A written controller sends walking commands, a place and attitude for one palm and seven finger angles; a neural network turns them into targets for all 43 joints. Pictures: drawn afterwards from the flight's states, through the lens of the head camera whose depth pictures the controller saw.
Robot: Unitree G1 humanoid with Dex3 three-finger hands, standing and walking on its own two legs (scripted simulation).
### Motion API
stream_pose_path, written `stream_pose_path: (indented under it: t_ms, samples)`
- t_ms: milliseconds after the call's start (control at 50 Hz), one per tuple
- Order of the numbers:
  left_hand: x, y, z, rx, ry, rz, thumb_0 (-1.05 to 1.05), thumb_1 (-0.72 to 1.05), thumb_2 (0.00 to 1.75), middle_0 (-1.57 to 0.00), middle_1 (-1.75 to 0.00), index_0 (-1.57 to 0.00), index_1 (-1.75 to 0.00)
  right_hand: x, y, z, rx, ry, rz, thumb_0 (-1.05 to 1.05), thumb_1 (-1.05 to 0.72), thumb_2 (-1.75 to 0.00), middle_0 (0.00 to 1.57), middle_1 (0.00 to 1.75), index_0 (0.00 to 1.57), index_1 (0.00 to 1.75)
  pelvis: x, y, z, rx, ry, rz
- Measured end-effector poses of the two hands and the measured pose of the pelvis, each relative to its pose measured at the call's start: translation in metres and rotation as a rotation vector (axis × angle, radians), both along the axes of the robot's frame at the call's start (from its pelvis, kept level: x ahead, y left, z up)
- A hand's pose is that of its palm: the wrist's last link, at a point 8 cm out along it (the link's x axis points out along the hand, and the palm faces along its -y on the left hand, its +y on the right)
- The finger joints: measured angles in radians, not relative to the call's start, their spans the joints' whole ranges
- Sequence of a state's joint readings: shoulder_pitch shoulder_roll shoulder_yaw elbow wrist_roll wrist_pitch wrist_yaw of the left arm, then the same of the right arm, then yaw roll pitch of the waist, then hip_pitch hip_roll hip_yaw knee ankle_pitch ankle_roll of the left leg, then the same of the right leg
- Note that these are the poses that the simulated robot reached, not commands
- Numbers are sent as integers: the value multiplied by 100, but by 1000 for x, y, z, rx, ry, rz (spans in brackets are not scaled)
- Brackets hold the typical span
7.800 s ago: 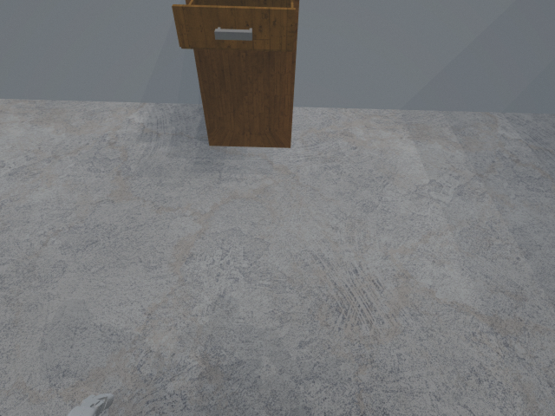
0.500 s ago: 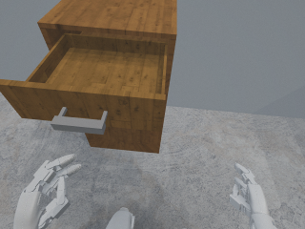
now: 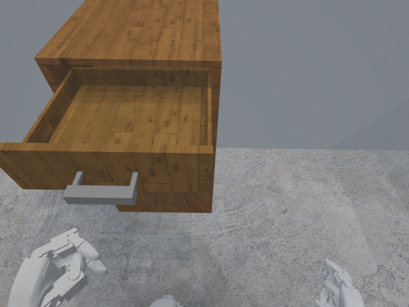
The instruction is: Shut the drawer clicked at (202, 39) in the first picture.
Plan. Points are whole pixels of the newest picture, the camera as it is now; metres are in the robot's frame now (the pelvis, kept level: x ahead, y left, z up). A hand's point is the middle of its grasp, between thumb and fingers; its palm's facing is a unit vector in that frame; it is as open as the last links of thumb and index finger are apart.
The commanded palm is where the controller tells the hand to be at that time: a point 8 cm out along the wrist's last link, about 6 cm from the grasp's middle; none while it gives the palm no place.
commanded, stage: raise the hand and make a fist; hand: left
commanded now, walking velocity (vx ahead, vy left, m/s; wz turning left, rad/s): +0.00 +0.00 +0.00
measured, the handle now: (104, 185) +0.33 +0.23 +0.05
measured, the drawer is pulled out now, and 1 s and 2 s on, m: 0.29 0.29 0.29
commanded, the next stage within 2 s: bring the fist close to the handle in 0.94 s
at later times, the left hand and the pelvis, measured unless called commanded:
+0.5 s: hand (74, 266) +0.16 +0.18 +0.14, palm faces +0.07 -0.99 -0.08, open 3.2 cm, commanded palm +0.11 +0.24 +0.15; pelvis +0.00 +0.01 +0.01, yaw +1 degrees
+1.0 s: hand (73, 261) +0.16 +0.19 +0.14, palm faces +0.10 -0.99 -0.11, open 3.2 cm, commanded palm +0.11 +0.24 +0.15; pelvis +0.01 -0.02 +0.02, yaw +1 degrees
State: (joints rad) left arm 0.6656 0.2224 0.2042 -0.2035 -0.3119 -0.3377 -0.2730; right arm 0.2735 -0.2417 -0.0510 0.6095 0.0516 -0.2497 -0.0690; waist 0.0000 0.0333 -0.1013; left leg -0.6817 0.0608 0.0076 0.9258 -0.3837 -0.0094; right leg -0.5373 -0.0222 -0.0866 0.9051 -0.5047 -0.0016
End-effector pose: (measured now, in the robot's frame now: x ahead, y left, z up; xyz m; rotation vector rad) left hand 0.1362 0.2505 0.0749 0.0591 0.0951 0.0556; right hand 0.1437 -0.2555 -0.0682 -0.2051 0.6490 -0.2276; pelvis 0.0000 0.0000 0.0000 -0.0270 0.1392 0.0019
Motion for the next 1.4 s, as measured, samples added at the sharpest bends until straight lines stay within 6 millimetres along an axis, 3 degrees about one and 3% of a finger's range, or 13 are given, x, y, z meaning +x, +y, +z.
stream_pose_path:
  t_ms: [220, 320, 400, 580, 720, 920, 1160, 1300, 1400]
  samples:
    - [1, -4, 30, -2, -133, 13, 1, 90, 90, -121, -139, -121, -139, 56, 53, 32, 59, -195, 139, 2, -91, -90, 20, 30, 20, 30, -2, 13, 2, -14, -34, 17]
    - [1, -10, 40, -1, -108, -8, 1, 90, 90, -130, -149, -130, -149, 63, 75, 41, 101, -235, 184, 2, -91, -90, 21, 30, 20, 30, -1, 15, 6, -13, -56, 18]
    - [0, -10, 51, 13, -119, -1, 1, 90, 90, -135, -154, -135, -154, 61, 80, 43, 114, -232, 203, 2, -91, -90, 21, 30, 20, 30, 0, 14, 9, -12, -73, 18]
    - [-4, -18, 72, 35, -132, 0, 1, 90, 90, -139, -159, -139, -159, 44, 62, 37, 109, -194, 178, 2, -91, -90, 21, 30, 20, 30, 1, 8, 14, -5, -98, 17]
    - [-2, -16, 65, 38, -85, 28, 1, 90, 90, -140, -159, -140, -159, 35, 37, 35, 84, -175, 127, 2, -91, -90, 21, 30, 20, 30, 1, -4, 18, 3, -107, 15]
    - [1, -20, 74, 63, -120, 20, 1, 90, 90, -140, -160, -140, -159, 40, 12, 37, 75, -210, 97, 2, -91, -90, 20, 30, 20, 30, 8, -18, 21, 10, -109, 14]
    - [-3, -6, 64, 42, -84, 55, 1, 90, 90, -140, -160, -140, -159, 60, 11, 43, 73, -246, 121, 2, -91, -90, 20, 30, 20, 30, 15, -24, 24, 15, -108, 21]
    - [14, -15, 42, -3, -51, 15, 1, 90, 90, -140, -160, -140, -160, 59, 15, 40, 53, -220, 143, 2, -91, -90, 20, 30, 20, 30, 10, -18, 22, 13, -93, 23]
    - [26, -19, 40, 7, -75, -10, 1, 90, 90, -140, -160, -140, -159, 49, 18, 34, 53, -176, 131, 2, -91, -90, 21, 30, 20, 30, 9, -14, 20, 16, -77, 17]
